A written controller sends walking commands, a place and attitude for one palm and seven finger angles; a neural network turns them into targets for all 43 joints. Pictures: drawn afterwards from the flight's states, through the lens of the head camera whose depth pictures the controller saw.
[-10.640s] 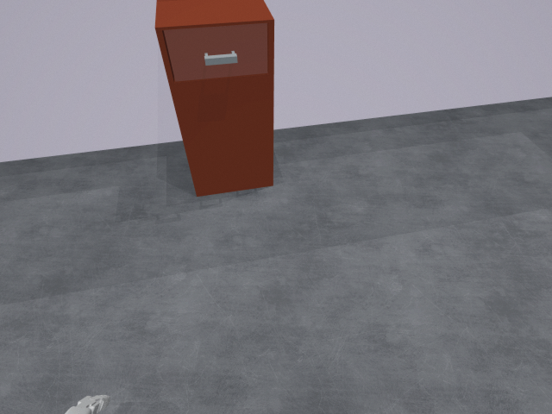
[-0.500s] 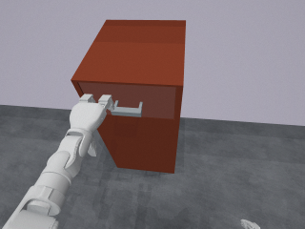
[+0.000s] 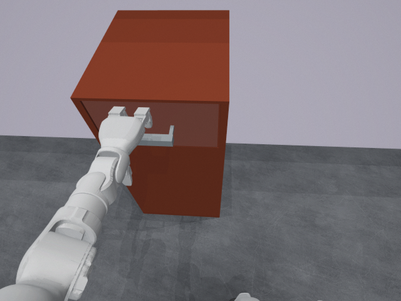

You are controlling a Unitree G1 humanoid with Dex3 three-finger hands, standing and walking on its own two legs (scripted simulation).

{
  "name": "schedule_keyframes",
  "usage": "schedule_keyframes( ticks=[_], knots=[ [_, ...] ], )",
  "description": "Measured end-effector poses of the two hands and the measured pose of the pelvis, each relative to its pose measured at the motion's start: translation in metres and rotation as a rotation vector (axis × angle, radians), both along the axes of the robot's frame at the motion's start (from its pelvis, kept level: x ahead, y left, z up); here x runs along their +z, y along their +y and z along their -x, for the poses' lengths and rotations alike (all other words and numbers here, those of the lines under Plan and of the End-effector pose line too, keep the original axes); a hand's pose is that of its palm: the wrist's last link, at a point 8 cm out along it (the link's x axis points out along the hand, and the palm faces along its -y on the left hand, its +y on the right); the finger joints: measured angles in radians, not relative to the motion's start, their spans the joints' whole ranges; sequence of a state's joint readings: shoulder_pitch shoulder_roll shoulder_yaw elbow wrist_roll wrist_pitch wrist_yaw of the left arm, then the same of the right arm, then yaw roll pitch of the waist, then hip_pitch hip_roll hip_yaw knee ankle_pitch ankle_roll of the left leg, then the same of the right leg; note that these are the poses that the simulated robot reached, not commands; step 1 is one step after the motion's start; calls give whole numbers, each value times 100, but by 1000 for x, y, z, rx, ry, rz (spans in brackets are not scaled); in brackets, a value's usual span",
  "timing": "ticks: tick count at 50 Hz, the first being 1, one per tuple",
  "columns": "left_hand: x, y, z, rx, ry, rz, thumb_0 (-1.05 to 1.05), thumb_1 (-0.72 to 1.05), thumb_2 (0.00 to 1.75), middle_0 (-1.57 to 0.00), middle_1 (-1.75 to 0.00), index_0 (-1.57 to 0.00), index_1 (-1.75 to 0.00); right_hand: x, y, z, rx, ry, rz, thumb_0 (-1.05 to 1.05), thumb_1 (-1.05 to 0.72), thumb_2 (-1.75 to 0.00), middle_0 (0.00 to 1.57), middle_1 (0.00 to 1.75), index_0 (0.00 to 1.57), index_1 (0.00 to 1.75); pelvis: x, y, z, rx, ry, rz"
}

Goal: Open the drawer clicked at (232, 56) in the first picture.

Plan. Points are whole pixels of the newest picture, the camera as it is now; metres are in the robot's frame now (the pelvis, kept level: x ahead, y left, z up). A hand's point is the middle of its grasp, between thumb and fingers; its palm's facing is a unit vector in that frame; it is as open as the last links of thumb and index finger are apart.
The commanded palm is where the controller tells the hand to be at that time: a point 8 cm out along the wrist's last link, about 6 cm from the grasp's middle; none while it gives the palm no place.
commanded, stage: move the hooked fingers above the handle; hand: left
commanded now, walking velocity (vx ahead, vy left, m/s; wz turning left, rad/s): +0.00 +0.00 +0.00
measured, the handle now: (153, 134) +0.53 +0.13 -0.04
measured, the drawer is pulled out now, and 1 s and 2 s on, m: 0.00 0.00 0.00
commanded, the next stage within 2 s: lower the fingers behind the handle in 1.16 s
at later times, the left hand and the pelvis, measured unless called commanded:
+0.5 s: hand (140, 137) +0.48 +0.15 +0.01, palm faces -0.06 +0.00 -1.00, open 13.8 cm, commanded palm +0.46 +0.16 +0.07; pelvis +0.00 +0.00 -0.01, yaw -1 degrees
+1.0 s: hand (137, 138) +0.47 +0.16 +0.01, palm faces -0.04 -0.02 -1.00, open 13.8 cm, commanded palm +0.45 +0.16 +0.07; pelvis +0.01 +0.01 -0.01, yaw -1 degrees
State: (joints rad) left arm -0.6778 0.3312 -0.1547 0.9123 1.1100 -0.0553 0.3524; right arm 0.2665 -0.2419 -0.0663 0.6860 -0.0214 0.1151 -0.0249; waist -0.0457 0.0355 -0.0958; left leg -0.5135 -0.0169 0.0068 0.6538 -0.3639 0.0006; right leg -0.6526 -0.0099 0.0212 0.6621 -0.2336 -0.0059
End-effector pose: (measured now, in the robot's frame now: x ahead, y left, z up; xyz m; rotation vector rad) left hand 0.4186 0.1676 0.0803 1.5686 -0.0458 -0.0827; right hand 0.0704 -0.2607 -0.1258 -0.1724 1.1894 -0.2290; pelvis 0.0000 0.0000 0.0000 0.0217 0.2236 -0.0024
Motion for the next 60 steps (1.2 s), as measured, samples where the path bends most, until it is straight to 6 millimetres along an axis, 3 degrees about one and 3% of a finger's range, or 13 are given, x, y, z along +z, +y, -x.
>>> schedule_keyframes(
  ticks=[12,22,30,45,60],
  knots=[
    [-11,-22,-31,8,7,1,0,-49,30,-32,-120,-32,-120,-8,-5,39,-52,90,14,1,-90,-90,20,30,20,30,-7,1,2,-7,55,0],
    [-15,-18,-44,32,20,3,0,-49,30,-32,-120,-33,-122,-12,-5,59,-83,141,12,1,-90,-90,20,30,20,30,-11,2,0,-22,84,-2],
    [-24,-13,-40,17,33,5,0,-49,30,-32,-120,-33,-121,-11,-4,50,-68,131,18,1,-90,-90,20,30,20,30,-11,4,-2,-11,89,3],
    [-17,-10,-45,34,24,19,0,-49,30,-33,-121,-34,-122,-9,2,18,-40,82,12,0,-90,-90,20,30,20,30,-10,7,-10,-8,85,9],
    [-16,-9,-31,14,1,12,0,-49,30,-32,-120,-33,-120,-10,8,7,-18,76,-7,1,-90,-90,20,30,20,30,-8,7,-12,5,61,13]
  ],
)
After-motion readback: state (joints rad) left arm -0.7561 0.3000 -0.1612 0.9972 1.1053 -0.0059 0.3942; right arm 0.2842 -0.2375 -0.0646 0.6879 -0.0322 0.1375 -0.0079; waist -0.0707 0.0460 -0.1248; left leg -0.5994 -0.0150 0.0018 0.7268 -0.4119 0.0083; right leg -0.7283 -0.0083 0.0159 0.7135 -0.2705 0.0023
